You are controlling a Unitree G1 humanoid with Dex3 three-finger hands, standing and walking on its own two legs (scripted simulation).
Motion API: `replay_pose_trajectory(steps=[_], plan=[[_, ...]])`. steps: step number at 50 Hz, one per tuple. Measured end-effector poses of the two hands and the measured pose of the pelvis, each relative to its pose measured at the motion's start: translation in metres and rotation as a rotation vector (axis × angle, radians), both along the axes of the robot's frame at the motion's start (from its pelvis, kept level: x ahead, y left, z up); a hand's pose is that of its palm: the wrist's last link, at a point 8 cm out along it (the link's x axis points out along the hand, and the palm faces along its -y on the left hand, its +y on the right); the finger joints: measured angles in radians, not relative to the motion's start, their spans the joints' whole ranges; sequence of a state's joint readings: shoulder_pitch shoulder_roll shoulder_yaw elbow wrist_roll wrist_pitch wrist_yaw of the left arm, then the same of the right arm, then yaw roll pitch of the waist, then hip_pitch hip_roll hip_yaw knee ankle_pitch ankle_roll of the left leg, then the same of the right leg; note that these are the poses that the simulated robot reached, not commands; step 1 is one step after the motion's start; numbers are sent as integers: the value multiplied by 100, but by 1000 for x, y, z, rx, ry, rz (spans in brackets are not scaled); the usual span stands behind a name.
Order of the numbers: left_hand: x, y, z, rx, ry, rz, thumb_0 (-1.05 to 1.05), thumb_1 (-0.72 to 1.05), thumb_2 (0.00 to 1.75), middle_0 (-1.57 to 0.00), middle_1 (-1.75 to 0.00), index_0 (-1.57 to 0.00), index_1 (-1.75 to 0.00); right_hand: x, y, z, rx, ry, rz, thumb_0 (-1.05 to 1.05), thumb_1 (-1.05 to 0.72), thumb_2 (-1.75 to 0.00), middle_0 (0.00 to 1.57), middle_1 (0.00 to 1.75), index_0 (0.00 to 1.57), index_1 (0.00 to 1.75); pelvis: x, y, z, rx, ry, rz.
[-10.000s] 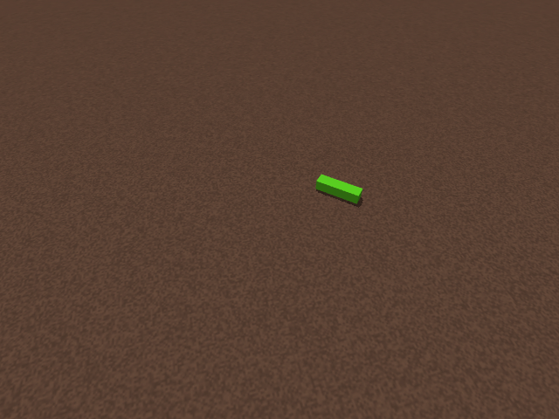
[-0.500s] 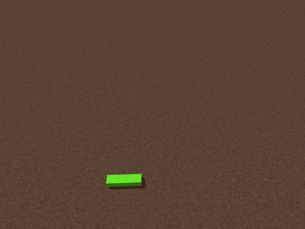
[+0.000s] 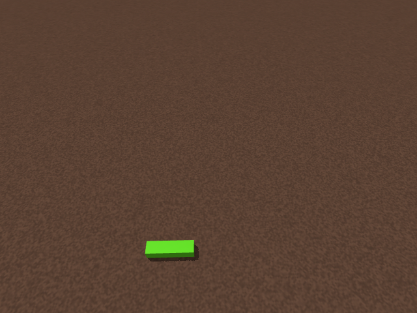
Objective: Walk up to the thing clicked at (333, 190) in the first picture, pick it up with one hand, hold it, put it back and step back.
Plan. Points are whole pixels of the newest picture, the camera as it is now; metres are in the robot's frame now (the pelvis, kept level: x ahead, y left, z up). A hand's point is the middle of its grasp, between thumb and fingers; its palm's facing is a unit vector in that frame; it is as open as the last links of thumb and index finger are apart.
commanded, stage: stand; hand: left
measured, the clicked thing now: (170, 248) +0.54 +0.20 -0.75
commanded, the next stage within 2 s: walk up in 0.66 s
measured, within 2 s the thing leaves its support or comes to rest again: neither
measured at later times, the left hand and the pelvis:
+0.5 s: hand out of the picture +0.07 +0.26 -0.16, palm faces -0.03 -0.94 -0.34, open 7.4 cm; pelvis +0.00 +0.00 +0.00, yaw +0 degrees
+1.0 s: hand out of the picture +0.08 +0.23 -0.16, palm faces -0.02 -0.90 -0.43, open 7.4 cm; pelvis +0.04 -0.07 -0.03, yaw -2 degrees
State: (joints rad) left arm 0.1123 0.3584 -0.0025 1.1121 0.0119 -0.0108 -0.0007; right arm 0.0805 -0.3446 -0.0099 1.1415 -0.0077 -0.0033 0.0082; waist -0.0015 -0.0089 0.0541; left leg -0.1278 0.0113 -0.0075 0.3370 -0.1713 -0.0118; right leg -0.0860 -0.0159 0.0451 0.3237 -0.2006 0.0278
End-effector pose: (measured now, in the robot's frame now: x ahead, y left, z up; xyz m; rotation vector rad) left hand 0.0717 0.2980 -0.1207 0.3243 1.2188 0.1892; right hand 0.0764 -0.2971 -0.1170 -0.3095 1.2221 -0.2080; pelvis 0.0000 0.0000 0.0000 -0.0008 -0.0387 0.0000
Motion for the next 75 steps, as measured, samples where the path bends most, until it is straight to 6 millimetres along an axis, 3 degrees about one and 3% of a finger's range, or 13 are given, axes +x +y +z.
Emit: replay_pose_trajectory(steps=[35, 40, 46, 50, 54, 58, 63, 68, 75], plan=[[-8, 4, 0, -6, -1, 6, 0, 91, 90, -20, -29, -20, -30, -12, 0, 0, 1, -8, -1, 1, -90, -90, 20, 30, 20, 30, -3, 0, -1, 3, -6, -4], [-5, 6, 4, 11, 18, 1, 0, 91, 90, -20, -29, -20, -30, -27, -24, 5, -25, -37, -35, 0, -90, -90, 20, 30, 21, 30, 5, -15, -3, 13, -3, -22], [6, -11, 10, 46, 20, -11, 0, 91, 90, -20, -29, -20, -30, -39, -79, -2, -69, 33, -59, 1, -90, -90, 20, 30, 21, 30, 24, -47, -11, 31, -23, -50], [2, -29, 4, 89, 12, 18, 0, 91, 90, -20, -29, -20, -30, -21, -111, -20, -87, 56, -54, 1, -90, -90, 20, 30, 20, 30, 40, -69, -27, -4, -40, -34], [-2, -51, 8, 68, 39, 59, 0, 91, 90, -20, -29, -20, -30, 10, -114, -17, -54, 38, -34, 1, -91, -90, 20, 30, 20, 29, 59, -76, -19, -12, -37, -30], [11, -64, 9, 50, 30, 72, 0, 90, 90, -20, -30, -20, -30, 39, -107, -12, -32, 34, 6, 1, -91, -90, 20, 30, 20, 29, 79, -80, -13, -21, -27, -17], [44, -65, 2, 42, 10, 51, 0, 90, 90, -20, -30, -20, -30, 71, -93, -14, -21, 59, 38, 1, -91, -90, 20, 30, 20, 29, 101, -76, -15, -31, -13, 2], [93, -50, -16, 30, -33, 42, 1, 90, 90, -20, -30, -20, -30, 104, -73, -18, -33, 41, 54, 1, -91, -90, 20, 30, 20, 29, 119, -62, -26, 1, -6, 24], [148, -46, -13, 23, -98, 15, 0, 91, 90, -20, -29, -20, -30, 153, -51, -12, -11, -56, 80, 1, -90, -90, 20, 30, 20, 30, 130, -57, -22, -15, 14, 21]])
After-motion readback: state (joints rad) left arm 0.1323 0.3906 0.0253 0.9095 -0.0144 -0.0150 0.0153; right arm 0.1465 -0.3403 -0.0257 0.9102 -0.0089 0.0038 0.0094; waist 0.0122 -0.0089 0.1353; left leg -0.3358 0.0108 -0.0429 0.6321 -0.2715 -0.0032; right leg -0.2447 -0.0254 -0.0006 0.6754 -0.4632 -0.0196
